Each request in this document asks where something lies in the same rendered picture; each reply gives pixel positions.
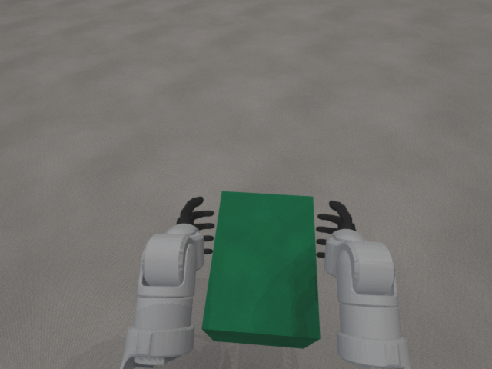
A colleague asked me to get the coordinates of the left robot forearm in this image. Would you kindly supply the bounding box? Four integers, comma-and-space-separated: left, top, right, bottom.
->
120, 224, 204, 369

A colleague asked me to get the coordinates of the left robot hand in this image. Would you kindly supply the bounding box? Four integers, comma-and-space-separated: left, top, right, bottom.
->
177, 197, 214, 254

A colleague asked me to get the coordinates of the right robot forearm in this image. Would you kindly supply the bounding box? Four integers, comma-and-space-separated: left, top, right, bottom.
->
324, 229, 412, 369

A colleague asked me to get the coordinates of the right robot hand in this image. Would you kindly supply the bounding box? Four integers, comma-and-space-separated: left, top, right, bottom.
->
316, 201, 356, 258

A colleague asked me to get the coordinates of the carton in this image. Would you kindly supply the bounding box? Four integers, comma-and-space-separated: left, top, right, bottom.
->
202, 191, 321, 349

